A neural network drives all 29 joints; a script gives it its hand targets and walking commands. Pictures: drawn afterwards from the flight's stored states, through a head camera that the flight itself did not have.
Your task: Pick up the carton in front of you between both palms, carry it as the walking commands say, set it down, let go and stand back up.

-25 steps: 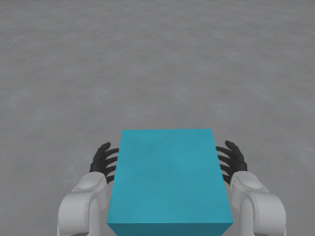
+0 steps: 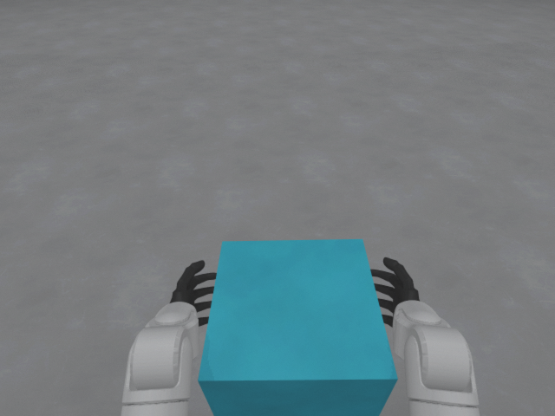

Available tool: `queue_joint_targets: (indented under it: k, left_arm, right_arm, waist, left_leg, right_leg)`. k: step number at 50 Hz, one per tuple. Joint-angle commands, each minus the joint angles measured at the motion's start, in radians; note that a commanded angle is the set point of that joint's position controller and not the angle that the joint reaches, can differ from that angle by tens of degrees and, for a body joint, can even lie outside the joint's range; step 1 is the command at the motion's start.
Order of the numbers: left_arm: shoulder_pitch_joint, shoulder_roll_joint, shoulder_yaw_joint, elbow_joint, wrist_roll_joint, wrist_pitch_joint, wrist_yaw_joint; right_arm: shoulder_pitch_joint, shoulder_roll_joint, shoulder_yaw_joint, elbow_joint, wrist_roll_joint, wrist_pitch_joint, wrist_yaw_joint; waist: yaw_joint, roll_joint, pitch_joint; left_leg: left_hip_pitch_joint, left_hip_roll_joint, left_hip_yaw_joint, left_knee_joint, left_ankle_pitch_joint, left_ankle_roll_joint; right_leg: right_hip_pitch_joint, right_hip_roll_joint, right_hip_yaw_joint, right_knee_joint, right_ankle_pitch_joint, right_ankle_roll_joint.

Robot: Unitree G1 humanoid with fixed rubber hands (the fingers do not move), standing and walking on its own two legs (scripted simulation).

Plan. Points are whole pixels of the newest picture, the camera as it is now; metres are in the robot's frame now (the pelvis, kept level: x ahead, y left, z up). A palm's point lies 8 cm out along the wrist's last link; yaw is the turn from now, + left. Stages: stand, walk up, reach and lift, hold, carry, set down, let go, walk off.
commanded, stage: carry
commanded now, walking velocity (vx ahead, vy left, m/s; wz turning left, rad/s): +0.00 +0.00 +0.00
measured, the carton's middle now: (294, 344) +0.25 +0.00 -0.02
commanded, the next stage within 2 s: hold in 1.14 s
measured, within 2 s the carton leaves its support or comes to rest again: neither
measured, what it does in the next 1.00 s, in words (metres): stands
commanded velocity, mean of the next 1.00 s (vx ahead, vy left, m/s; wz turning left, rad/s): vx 0.00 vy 0.00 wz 0.00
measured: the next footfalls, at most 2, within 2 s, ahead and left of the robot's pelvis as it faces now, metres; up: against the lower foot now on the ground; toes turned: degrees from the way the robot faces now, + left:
none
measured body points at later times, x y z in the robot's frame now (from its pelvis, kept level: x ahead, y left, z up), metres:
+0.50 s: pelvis -0.01 +0.00 +0.00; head -0.02 +0.00 +0.45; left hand +0.29 +0.15 +0.02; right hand +0.30 -0.15 +0.03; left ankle -0.06 +0.11 -0.74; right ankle +0.04 -0.09 -0.74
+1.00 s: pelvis -0.01 +0.01 +0.00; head -0.03 +0.01 +0.45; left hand +0.29 +0.16 +0.03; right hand +0.30 -0.14 +0.03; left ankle -0.07 +0.11 -0.74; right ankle +0.04 -0.09 -0.74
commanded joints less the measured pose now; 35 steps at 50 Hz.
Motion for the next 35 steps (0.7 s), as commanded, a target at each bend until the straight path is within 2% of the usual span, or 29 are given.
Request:
queue_joint_targets:
  k: [1, 5, 7, 9, 13, 15, 16, 18, 20, 21, 23, 24, 25, 27, 28, 32, 35]
  left_arm:
    - [-0.436, -0.754, -0.523, 0.0, -0.213, -0.099, -0.163]
    - [-0.46, -0.762, -0.486, 0.088, -0.183, -0.18, -0.184]
    - [-0.492, -0.765, -0.465, 0.135, -0.156, -0.225, -0.194]
    - [-0.524, -0.785, -0.439, 0.177, -0.152, -0.27, -0.207]
    - [-0.578, -0.802, -0.419, 0.268, -0.135, -0.358, -0.236]
    - [-0.596, -0.815, -0.403, 0.316, -0.125, -0.393, -0.249]
    - [-0.601, -0.828, -0.394, 0.339, -0.115, -0.408, -0.253]
    - [-0.616, -0.85, -0.41, 0.346, -0.125, -0.429, -0.26]
    - [-0.627, -0.871, -0.445, 0.318, -0.15, -0.438, -0.268]
    - [-0.632, -0.875, -0.453, 0.308, -0.159, -0.435, -0.27]
    - [-0.59, -0.892, -0.474, 0.3, -0.159, -0.421, -0.272]
    - [-0.562, -0.889, -0.462, 0.298, -0.159, -0.409, -0.268]
    - [-0.563, -0.895, -0.467, 0.285, -0.155, -0.399, -0.268]
    - [-0.567, -0.902, -0.491, 0.244, -0.174, -0.384, -0.262]
    - [-0.554, -0.894, -0.484, 0.249, -0.168, -0.373, -0.261]
    - [-0.541, -0.881, -0.459, 0.277, -0.145, -0.364, -0.262]
    - [-0.593, -0.867, -0.447, 0.257, -0.144, -0.371, -0.262]
  right_arm:
    - [-0.413, 0.75, 0.518, 0.012, 0.215, -0.095, 0.159]
    - [-0.434, 0.767, 0.474, 0.108, 0.184, -0.18, 0.185]
    - [-0.463, 0.761, 0.443, 0.17, 0.166, -0.221, 0.195]
    - [-0.495, 0.786, 0.439, 0.212, 0.158, -0.263, 0.21]
    - [-0.531, 0.808, 0.403, 0.314, 0.129, -0.35, 0.231]
    - [-0.539, 0.823, 0.388, 0.358, 0.114, -0.389, 0.244]
    - [-0.568, 0.827, 0.378, 0.369, 0.111, -0.405, 0.249]
    - [-0.582, 0.843, 0.4, 0.373, 0.112, -0.43, 0.254]
    - [-0.565, 0.871, 0.428, 0.353, 0.122, -0.435, 0.258]
    - [-0.562, 0.889, 0.44, 0.361, 0.134, -0.431, 0.262]
    - [-0.546, 0.891, 0.464, 0.306, 0.142, -0.418, 0.259]
    - [-0.57, 0.897, 0.483, 0.293, 0.16, -0.409, 0.261]
    - [-0.565, 0.896, 0.487, 0.281, 0.161, -0.399, 0.259]
    - [-0.519, 0.894, 0.488, 0.285, 0.159, -0.377, 0.258]
    - [-0.518, 0.895, 0.485, 0.287, 0.167, -0.369, 0.259]
    - [-0.525, 0.868, 0.462, 0.292, 0.148, -0.361, 0.258]
    - [-0.544, 0.873, 0.441, 0.314, 0.138, -0.367, 0.259]
  waist:
    - [0.002, -0.014, -0.116]
    - [0.002, -0.003, -0.135]
    - [0.005, 0.016, -0.132]
    - [0.004, -0.018, -0.152]
    - [0.0, 0.003, -0.171]
    - [0.004, -0.022, -0.167]
    - [0.004, 0.012, -0.167]
    - [0.003, 0.018, -0.182]
    - [0.002, -0.026, -0.226]
    - [-0.002, -0.012, -0.23]
    - [-0.001, -0.025, -0.258]
    - [0.001, -0.03, -0.256]
    - [0.0, -0.009, -0.258]
    - [-0.002, -0.016, -0.277]
    - [0.0, 0.011, -0.266]
    - [-0.001, -0.01, -0.216]
    - [-0.001, -0.001, -0.208]
  left_leg:
    - [-0.095, 0.112, -0.087, -0.102, 0.12, 0.024]
    - [-0.076, 0.1, -0.092, -0.114, 0.132, 0.022]
    - [-0.095, 0.099, -0.092, -0.112, 0.133, 0.028]
    - [-0.098, 0.099, -0.091, -0.107, 0.129, 0.024]
    - [-0.071, 0.104, -0.094, -0.097, 0.134, 0.028]
    - [-0.073, 0.093, -0.097, -0.092, 0.131, 0.029]
    - [-0.07, 0.097, -0.086, -0.091, 0.125, 0.027]
    - [-0.064, 0.095, -0.086, -0.091, 0.139, 0.024]
    - [-0.054, 0.091, -0.089, -0.073, 0.157, 0.026]
    - [-0.047, 0.094, -0.085, -0.063, 0.196, 0.025]
    - [-0.04, 0.097, -0.089, -0.038, 0.253, 0.03]
    - [-0.031, 0.098, -0.079, -0.03, 0.27, 0.021]
    - [-0.044, 0.096, -0.077, -0.029, 0.28, 0.017]
    - [-0.039, 0.09, -0.073, -0.014, 0.322, 0.019]
    - [-0.036, 0.089, -0.067, -0.012, 0.327, 0.013]
    - [-0.057, 0.101, -0.085, -0.035, 0.299, 0.023]
    - [-0.054, 0.094, -0.086, -0.052, 0.263, 0.022]
  right_leg:
    - [0.153, -0.125, 0.136, -0.089, 0.192, 0.016]
    - [0.124, -0.122, 0.136, -0.092, 0.121, 0.015]
    - [0.135, -0.122, 0.14, -0.091, 0.129, 0.015]
    - [0.148, -0.119, 0.134, -0.085, 0.148, 0.02]
    - [0.144, -0.13, 0.141, -0.087, 0.175, 0.016]
    - [0.132, -0.127, 0.147, -0.098, 0.116, 0.021]
    - [0.131, -0.131, 0.149, -0.098, 0.149, 0.021]
    - [0.146, -0.131, 0.14, -0.083, 0.171, 0.015]
    - [0.169, -0.125, 0.137, -0.069, 0.203, 0.019]
    - [0.169, -0.127, 0.135, -0.054, 0.266, 0.016]
    - [0.18, -0.139, 0.131, -0.034, 0.328, 0.013]
    - [0.182, -0.131, 0.135, -0.033, 0.352, 0.014]
    - [0.179, -0.136, 0.13, -0.021, 0.363, 0.015]
    - [0.2, -0.135, 0.125, 0.0, 0.406, 0.011]
    - [0.189, -0.137, 0.129, -0.002, 0.409, 0.01]
    - [0.168, -0.133, 0.124, -0.017, 0.357, 0.016]
    - [0.159, -0.13, 0.128, -0.027, 0.277, 0.017]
